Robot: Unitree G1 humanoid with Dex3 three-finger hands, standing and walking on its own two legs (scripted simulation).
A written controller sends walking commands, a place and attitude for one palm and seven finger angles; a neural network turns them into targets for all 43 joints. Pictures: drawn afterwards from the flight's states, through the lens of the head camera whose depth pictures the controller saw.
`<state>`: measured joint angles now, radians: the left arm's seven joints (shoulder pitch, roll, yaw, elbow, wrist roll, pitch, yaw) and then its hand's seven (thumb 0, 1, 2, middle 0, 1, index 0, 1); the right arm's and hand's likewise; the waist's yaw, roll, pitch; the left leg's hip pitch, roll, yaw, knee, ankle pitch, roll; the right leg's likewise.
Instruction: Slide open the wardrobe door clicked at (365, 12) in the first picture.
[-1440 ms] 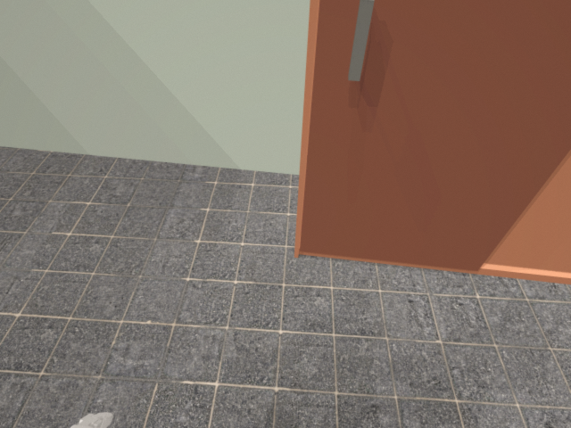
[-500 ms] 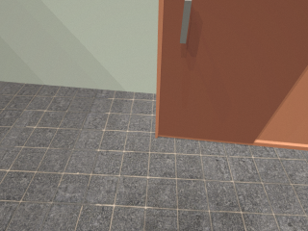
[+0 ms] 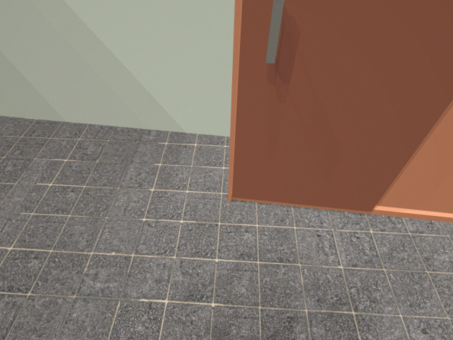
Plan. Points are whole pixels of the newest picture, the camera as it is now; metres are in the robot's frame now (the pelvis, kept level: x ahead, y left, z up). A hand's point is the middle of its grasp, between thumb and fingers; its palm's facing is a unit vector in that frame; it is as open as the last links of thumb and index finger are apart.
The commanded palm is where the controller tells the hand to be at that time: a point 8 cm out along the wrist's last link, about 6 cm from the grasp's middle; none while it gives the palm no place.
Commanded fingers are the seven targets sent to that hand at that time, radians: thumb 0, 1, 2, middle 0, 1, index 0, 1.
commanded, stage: walk to a spot facing it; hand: left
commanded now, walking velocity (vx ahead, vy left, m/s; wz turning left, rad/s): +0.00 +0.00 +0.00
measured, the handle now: (274, 29) +0.91 -0.08 +0.16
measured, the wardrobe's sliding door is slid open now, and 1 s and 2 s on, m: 0.00 0.00 0.00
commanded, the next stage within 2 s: turn to face it in 1.62 s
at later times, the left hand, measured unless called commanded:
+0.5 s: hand out of the picture +0.06 +0.18 -0.18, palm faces -0.14 -0.95 -0.28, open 7.4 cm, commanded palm none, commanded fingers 0.00 0.90 0.90 -0.20 -0.30 -0.20 -0.30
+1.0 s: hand out of the picture +0.10 +0.16 -0.17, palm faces -0.31 -0.92 -0.24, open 7.4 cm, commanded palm none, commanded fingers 0.00 0.90 0.90 -0.20 -0.30 -0.20 -0.30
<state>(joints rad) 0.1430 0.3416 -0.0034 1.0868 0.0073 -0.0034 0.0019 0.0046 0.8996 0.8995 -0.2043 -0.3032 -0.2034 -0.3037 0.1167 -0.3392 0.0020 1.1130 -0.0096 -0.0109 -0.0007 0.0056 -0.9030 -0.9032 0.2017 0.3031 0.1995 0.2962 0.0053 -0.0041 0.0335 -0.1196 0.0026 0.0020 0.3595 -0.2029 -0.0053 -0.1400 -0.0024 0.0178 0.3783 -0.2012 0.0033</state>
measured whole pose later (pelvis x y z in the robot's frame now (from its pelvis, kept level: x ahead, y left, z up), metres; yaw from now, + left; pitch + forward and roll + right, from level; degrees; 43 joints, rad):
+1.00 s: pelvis +0.00 -0.01 +0.00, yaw -26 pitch +2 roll +1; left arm 0.31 0.22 0.07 0.93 0.02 0.02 -0.01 0.00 0.90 0.90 -0.20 -0.30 -0.20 -0.30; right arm 0.15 -0.24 -0.06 0.93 -0.02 0.02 -0.01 0.01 -0.91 -0.90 0.20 0.30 0.20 0.30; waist 0.07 -0.02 0.00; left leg -0.34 0.01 -0.01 0.72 -0.41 -0.05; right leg -0.28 0.13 0.20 0.41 -0.15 -0.06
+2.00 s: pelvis +0.15 -0.10 -0.02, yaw -51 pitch -1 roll -1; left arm 0.20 0.21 0.05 0.95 0.01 0.02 0.03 0.00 0.90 0.90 -0.20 -0.30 -0.20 -0.30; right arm 0.21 -0.16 -0.02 0.98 -0.02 0.01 0.00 0.00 -0.91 -0.90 0.20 0.30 0.19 0.30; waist 0.01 -0.04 0.01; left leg -0.30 0.03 0.05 0.62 -0.30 0.01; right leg -0.24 0.01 -0.04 0.64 -0.40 0.00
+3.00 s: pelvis +0.10 -0.03 -0.01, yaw -18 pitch +0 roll -2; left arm 0.23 0.29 0.09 0.95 0.02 0.07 0.01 0.01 0.90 0.90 -0.20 -0.30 -0.20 -0.30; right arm 0.15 -0.20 -0.04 0.90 -0.02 0.02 0.00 0.00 -0.90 -0.90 0.20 0.30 0.20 0.30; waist 0.02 -0.06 0.09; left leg -0.27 0.00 0.05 0.54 -0.27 0.06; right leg -0.49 -0.12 -0.05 1.15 -0.40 0.10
